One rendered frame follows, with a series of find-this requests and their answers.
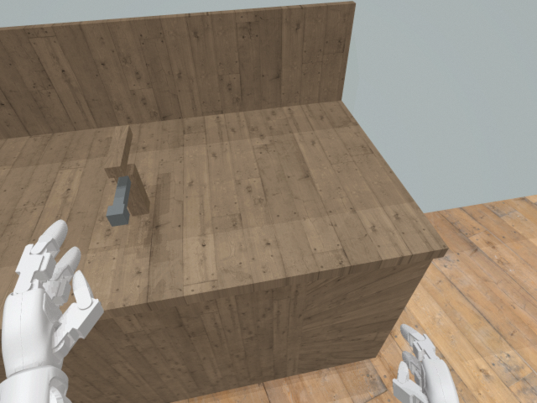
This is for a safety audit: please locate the tap lever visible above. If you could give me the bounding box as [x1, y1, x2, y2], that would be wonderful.
[106, 175, 131, 227]

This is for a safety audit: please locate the robot left hand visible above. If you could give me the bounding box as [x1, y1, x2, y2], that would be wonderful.
[2, 219, 104, 378]

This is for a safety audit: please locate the robot right hand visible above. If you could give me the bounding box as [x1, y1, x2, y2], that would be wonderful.
[393, 324, 460, 403]

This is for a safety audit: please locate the left robot forearm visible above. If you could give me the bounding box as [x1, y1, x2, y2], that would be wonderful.
[0, 365, 72, 403]

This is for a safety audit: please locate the counter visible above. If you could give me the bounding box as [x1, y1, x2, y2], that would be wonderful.
[0, 1, 448, 403]

